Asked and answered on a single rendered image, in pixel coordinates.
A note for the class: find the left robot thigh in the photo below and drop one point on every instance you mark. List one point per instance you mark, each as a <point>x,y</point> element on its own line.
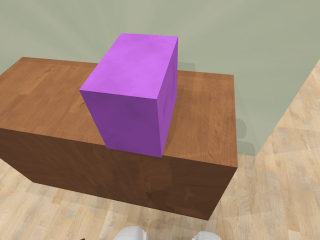
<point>131,233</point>

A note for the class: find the pedestal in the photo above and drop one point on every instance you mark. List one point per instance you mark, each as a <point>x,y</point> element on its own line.
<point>48,135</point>

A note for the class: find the carton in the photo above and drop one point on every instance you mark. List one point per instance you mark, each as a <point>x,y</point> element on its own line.
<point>131,94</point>

